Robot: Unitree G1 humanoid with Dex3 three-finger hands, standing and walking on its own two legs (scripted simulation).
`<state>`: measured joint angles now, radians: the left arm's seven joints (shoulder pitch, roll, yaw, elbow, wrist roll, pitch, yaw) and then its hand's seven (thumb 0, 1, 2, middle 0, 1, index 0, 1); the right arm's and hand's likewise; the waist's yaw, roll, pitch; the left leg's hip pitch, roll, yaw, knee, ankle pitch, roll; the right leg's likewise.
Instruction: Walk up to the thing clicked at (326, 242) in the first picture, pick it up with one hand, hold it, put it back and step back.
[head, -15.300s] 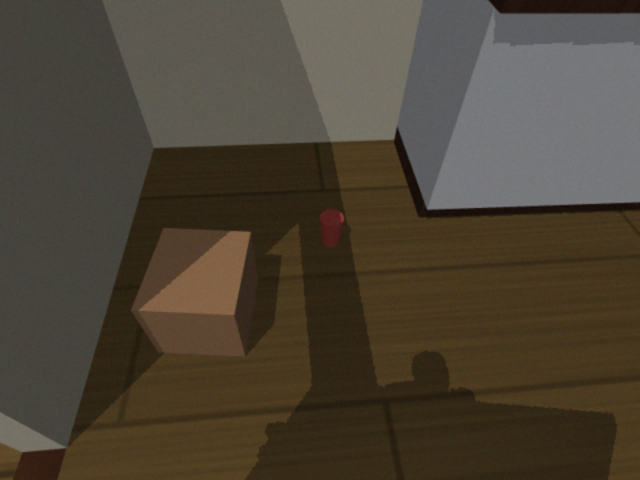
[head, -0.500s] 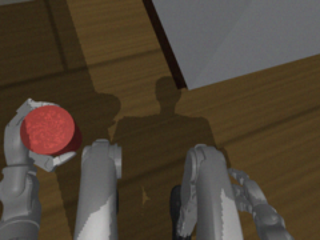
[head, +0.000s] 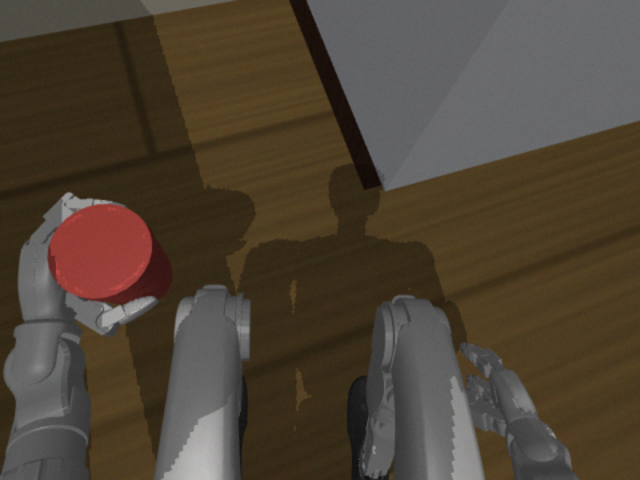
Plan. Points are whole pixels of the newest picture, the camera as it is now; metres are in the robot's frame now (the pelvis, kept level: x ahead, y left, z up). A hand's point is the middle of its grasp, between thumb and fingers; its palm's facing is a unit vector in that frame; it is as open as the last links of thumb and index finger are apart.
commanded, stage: lift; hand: left
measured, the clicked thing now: (125, 265) +0.34 +0.24 -0.05
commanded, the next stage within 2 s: none
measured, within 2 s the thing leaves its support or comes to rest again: neither
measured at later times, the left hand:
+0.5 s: hand (93, 256) +0.33 +0.24 +0.03, palm faces +0.11 -0.99 -0.05, open 11.7 cm
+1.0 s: hand out of the picture +0.34 +0.23 +0.21, palm faces +0.14 -0.99 -0.03, open 11.7 cm
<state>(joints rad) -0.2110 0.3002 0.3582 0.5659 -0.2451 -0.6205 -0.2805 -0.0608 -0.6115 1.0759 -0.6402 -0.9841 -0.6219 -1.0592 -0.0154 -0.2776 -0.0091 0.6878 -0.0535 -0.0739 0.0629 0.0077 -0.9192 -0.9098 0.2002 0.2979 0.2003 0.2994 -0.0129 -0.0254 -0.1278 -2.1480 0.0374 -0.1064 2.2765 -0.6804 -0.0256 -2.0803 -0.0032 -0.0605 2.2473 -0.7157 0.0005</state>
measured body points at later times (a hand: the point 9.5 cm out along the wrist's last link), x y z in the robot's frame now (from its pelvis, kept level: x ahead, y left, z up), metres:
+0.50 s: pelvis +0.00 +0.00 +0.04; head +0.19 +0.04 +0.45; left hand +0.32 +0.30 +0.03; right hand +0.21 -0.24 -0.08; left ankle +0.09 +0.13 -0.34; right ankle +0.09 -0.12 -0.34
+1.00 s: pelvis +0.03 +0.01 +0.18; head +0.18 +0.04 +0.61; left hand +0.33 +0.28 +0.21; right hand +0.24 -0.22 +0.08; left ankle +0.09 +0.13 -0.34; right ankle +0.09 -0.12 -0.34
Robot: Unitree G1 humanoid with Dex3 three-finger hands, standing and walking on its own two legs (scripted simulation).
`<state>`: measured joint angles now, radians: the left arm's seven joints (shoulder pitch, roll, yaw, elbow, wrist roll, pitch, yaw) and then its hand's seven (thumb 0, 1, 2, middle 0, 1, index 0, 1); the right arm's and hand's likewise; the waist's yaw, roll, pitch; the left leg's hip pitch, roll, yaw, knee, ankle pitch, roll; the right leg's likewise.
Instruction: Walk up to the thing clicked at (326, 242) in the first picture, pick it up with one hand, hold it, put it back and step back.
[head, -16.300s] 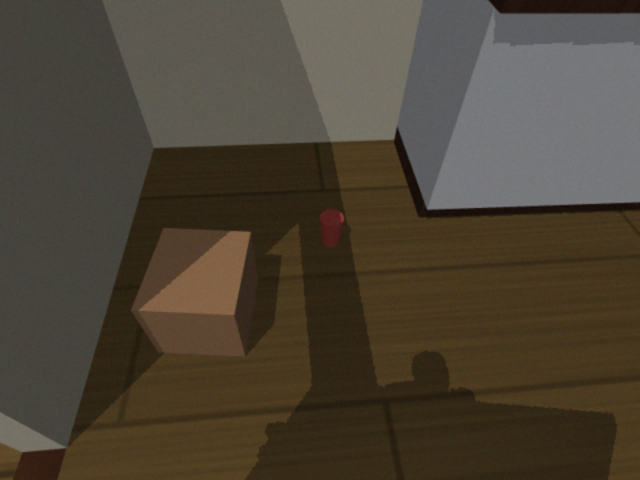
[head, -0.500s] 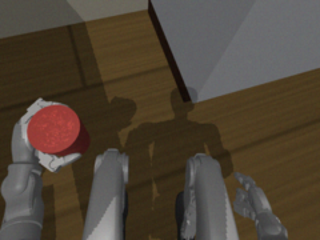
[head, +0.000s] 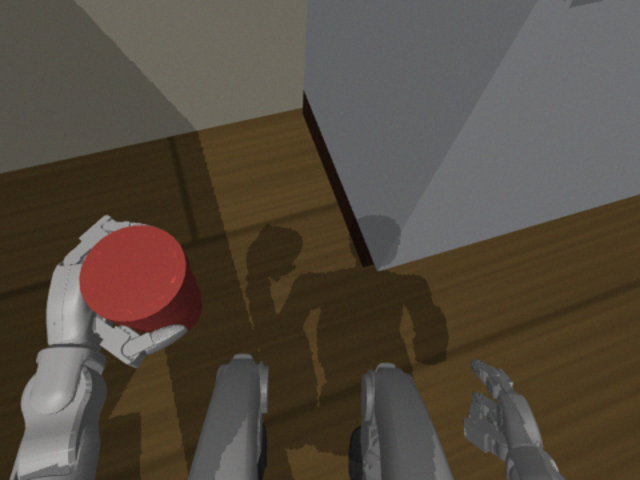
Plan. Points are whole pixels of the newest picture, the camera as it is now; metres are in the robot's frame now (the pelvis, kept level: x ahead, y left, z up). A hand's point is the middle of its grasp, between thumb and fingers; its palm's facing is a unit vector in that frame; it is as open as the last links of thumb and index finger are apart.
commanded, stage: lift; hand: left
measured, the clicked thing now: (155, 292) +0.32 +0.19 +0.01
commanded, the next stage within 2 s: hold in 1.32 s
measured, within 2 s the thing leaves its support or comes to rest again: neither
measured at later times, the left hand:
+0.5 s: hand (110, 225) +0.33 +0.20 +0.14, palm faces +0.11 -0.99 -0.04, open 11.7 cm
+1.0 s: hand (106, 179) +0.35 +0.18 +0.19, palm faces +0.08 -1.00 -0.03, open 11.7 cm
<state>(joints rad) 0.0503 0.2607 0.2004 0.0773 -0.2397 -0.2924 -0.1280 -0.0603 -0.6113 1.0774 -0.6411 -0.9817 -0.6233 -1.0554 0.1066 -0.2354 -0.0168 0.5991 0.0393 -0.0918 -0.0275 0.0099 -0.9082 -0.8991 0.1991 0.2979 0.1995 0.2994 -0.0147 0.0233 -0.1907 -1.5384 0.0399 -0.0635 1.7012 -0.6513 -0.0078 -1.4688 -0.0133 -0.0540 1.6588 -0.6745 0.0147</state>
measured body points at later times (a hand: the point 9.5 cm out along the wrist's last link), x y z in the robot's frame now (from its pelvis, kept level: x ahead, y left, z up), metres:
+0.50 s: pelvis +0.02 +0.00 +0.11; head +0.11 +0.02 +0.55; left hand +0.32 +0.25 +0.14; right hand +0.17 -0.23 +0.01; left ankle +0.06 +0.12 -0.52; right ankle +0.05 -0.13 -0.52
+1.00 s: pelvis +0.04 +0.00 +0.15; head +0.10 +0.01 +0.60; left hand +0.34 +0.24 +0.19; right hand +0.18 -0.24 +0.05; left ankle +0.06 +0.12 -0.52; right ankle +0.05 -0.13 -0.52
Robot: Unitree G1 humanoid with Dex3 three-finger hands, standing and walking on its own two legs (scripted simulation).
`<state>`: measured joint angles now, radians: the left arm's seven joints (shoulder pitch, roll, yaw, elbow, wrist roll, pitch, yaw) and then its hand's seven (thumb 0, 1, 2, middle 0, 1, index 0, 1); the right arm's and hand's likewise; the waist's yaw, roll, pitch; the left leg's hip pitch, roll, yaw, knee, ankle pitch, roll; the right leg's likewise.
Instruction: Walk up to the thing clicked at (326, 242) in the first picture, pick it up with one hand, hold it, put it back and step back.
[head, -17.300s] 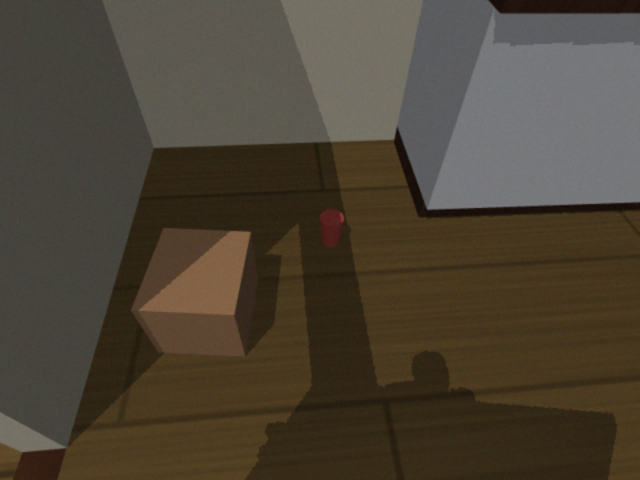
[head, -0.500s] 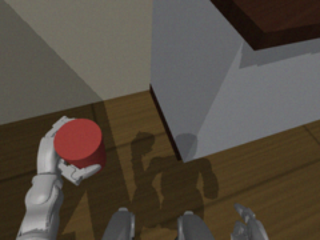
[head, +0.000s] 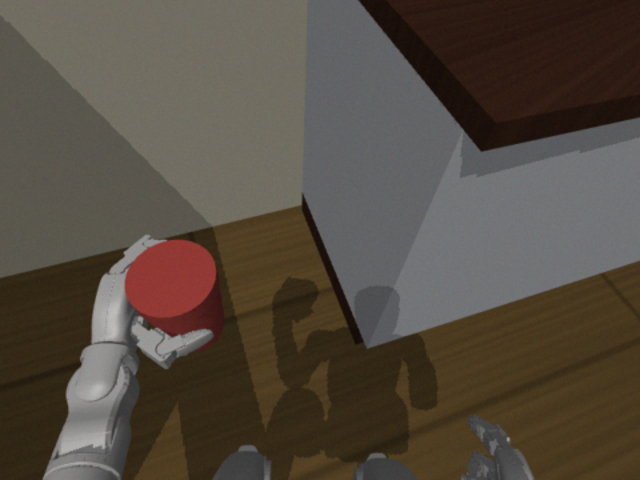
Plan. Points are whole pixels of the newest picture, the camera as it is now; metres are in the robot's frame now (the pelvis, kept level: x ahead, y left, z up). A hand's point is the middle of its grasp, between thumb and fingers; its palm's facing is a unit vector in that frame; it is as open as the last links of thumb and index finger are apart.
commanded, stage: lift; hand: left
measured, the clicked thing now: (185, 304) +0.32 +0.16 +0.02
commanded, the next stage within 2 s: hold in 0.32 s
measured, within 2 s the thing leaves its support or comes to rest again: neither
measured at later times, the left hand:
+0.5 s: hand (182, 286) +0.33 +0.16 +0.05, palm faces +0.04 -1.00 -0.02, open 11.7 cm
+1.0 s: hand (179, 283) +0.33 +0.16 +0.06, palm faces +0.05 -1.00 -0.02, open 11.7 cm
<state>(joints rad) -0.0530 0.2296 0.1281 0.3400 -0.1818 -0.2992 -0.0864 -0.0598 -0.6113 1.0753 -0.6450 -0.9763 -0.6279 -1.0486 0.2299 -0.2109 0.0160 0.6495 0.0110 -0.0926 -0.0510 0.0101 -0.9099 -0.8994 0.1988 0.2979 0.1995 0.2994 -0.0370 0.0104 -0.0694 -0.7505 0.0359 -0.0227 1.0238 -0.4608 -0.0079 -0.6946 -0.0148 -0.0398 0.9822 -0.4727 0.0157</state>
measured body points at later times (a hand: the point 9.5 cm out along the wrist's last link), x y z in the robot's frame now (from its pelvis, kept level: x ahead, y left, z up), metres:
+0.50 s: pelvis +0.01 +0.00 +0.02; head +0.06 +0.00 +0.47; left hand +0.32 +0.22 +0.06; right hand +0.14 -0.25 -0.09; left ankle +0.03 +0.12 -0.68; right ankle +0.01 -0.13 -0.68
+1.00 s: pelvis +0.01 +0.00 +0.03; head +0.05 +0.00 +0.47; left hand +0.32 +0.22 +0.07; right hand +0.14 -0.25 -0.08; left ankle +0.03 +0.12 -0.68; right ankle +0.01 -0.13 -0.68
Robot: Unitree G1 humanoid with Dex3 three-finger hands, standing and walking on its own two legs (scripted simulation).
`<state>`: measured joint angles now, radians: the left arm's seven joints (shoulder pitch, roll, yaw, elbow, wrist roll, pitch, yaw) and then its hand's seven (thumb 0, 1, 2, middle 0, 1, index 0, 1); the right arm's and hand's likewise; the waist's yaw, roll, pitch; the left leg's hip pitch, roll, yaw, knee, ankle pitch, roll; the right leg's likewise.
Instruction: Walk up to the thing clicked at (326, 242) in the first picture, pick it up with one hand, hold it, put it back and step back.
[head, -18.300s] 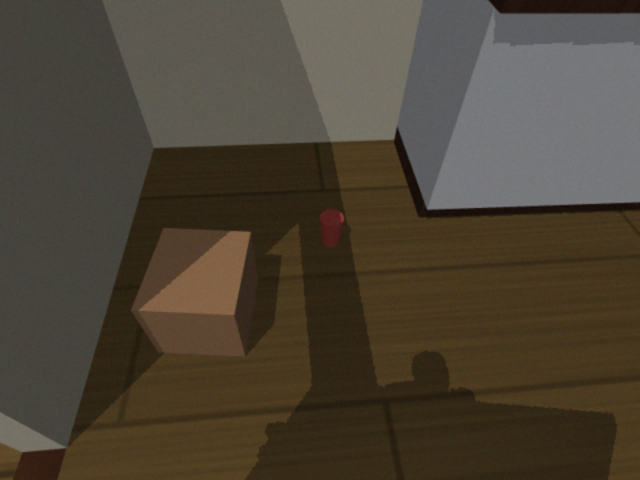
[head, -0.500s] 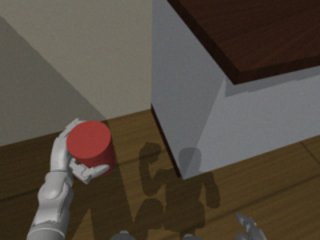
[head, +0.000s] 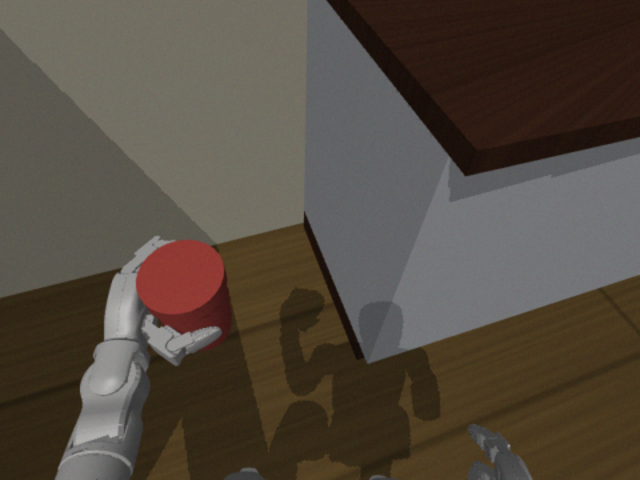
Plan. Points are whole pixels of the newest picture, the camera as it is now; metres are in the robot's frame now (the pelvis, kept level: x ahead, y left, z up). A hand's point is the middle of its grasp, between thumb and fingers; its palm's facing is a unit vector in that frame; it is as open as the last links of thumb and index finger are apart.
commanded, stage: hold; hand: left
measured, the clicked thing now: (194, 303) +0.32 +0.16 +0.03
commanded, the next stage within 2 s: none
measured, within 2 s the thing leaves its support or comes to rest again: neither
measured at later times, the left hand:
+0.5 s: hand (177, 307) +0.31 +0.17 +0.04, palm faces +0.07 -1.00 -0.01, open 11.7 cm
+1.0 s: hand (176, 303) +0.32 +0.17 +0.04, palm faces +0.06 -1.00 -0.02, open 11.7 cm
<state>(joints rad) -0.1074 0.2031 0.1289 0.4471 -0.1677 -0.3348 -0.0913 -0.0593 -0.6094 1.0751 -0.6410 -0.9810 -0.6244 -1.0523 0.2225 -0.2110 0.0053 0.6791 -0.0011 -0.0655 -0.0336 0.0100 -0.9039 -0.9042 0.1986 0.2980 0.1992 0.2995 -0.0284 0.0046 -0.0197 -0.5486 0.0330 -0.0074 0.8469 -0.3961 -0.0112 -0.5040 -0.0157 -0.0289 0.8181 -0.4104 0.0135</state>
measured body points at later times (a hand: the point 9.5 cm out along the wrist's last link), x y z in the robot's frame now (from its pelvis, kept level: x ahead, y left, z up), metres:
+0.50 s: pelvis -0.01 +0.00 +0.00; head +0.03 +0.01 +0.45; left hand +0.30 +0.23 +0.04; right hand +0.13 -0.24 -0.10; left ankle +0.02 +0.12 -0.70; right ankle +0.00 -0.13 -0.70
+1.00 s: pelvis +0.00 +0.01 +0.00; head +0.04 +0.02 +0.45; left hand +0.31 +0.23 +0.04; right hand +0.13 -0.24 -0.10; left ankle +0.02 +0.12 -0.70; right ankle +0.00 -0.13 -0.70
